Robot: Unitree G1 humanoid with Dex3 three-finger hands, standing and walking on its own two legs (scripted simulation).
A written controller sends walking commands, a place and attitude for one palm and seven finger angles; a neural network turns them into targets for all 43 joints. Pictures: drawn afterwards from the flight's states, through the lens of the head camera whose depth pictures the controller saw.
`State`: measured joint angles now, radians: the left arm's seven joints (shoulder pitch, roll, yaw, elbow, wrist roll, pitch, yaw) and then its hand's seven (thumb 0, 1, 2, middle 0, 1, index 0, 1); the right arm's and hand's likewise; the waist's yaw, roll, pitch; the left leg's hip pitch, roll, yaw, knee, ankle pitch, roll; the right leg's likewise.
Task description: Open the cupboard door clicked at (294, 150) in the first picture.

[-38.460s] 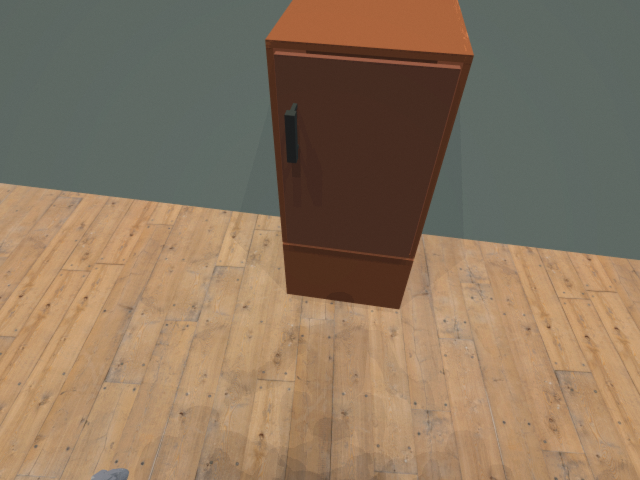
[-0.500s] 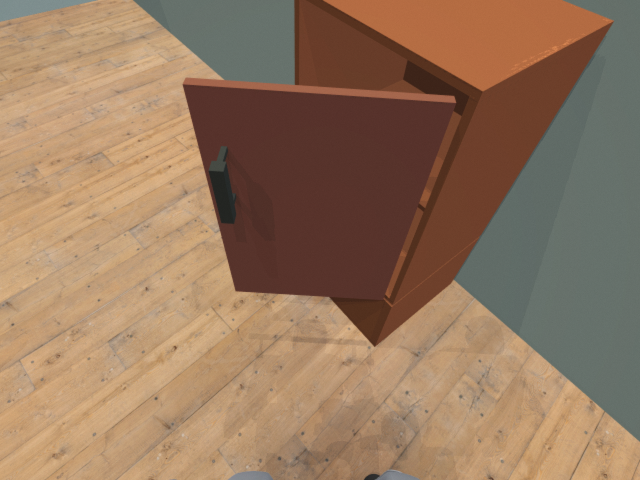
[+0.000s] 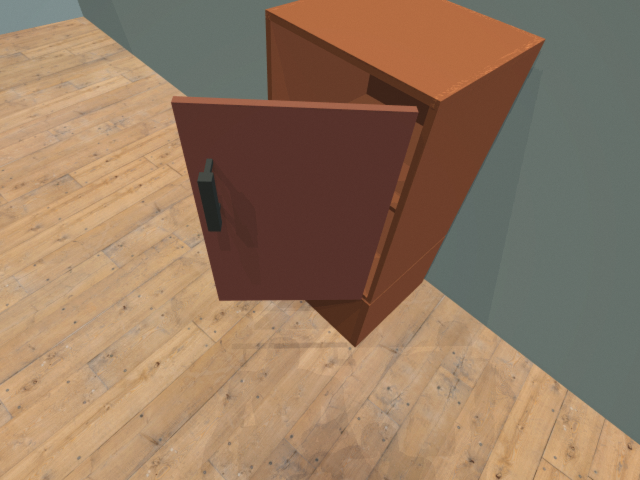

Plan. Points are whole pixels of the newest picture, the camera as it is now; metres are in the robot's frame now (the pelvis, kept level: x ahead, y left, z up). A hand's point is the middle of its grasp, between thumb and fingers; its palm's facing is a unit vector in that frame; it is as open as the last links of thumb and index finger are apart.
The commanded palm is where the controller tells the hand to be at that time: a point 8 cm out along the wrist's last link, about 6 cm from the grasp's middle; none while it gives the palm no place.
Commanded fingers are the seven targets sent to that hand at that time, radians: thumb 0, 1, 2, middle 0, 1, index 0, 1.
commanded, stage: come to a stop and stand still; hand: left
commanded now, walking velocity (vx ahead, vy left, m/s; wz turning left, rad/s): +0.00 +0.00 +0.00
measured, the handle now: (212, 195) +0.59 +0.20 -0.04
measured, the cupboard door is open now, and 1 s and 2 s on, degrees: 48 48 48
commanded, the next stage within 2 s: look again from close up in 0.52 s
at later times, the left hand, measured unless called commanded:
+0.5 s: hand out of the picture -0.02 +0.09 -0.19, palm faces +0.07 -0.99 -0.14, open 7.3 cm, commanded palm none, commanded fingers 0.00 0.90 0.90 -0.20 -0.30 -0.20 -0.30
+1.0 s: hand out of the picture -0.01 +0.16 -0.20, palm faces +0.06 -0.98 -0.19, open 7.4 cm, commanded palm none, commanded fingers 0.00 0.90 0.90 -0.20 -0.30 -0.20 -0.30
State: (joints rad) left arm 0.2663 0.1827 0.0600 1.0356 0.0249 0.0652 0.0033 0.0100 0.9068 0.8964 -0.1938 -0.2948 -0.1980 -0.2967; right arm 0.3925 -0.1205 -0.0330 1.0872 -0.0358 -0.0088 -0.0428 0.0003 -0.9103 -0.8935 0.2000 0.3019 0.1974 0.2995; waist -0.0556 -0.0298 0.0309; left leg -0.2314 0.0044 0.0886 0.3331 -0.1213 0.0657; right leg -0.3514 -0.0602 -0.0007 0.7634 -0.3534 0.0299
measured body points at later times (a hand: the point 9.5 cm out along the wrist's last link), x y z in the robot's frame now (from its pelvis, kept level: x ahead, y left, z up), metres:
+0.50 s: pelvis +0.00 -0.05 -0.01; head +0.01 -0.05 +0.44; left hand -0.02 +0.15 -0.17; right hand +0.00 -0.26 -0.17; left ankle +0.04 +0.08 -0.75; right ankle -0.02 -0.16 -0.75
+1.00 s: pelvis -0.01 -0.02 -0.02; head -0.02 +0.00 +0.43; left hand -0.02 +0.21 -0.18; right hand +0.03 -0.25 -0.16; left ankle +0.04 +0.08 -0.75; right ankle -0.02 -0.16 -0.75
